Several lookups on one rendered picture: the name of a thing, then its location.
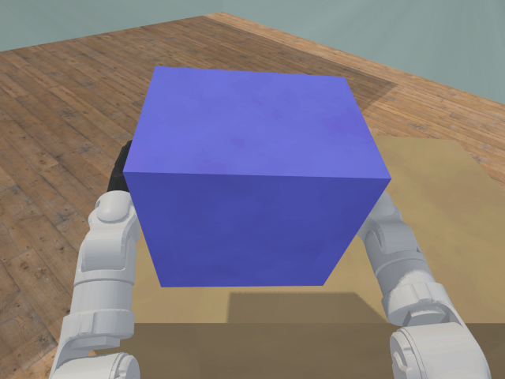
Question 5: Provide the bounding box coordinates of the left robot upper arm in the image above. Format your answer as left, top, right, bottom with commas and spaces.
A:
51, 352, 140, 379

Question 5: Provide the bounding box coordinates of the right robot forearm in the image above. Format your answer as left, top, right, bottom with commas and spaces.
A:
357, 190, 492, 379

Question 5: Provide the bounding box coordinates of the left robot forearm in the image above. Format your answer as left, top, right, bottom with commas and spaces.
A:
48, 190, 140, 379

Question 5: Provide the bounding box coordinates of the right robot upper arm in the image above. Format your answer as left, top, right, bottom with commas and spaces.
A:
390, 322, 489, 379

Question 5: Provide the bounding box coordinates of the left robot hand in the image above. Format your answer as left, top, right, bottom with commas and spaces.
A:
107, 140, 133, 193

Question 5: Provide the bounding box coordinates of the pedestal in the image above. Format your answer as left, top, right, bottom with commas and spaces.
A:
93, 136, 505, 379

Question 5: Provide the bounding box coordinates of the carton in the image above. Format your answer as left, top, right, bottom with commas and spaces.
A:
123, 66, 391, 287

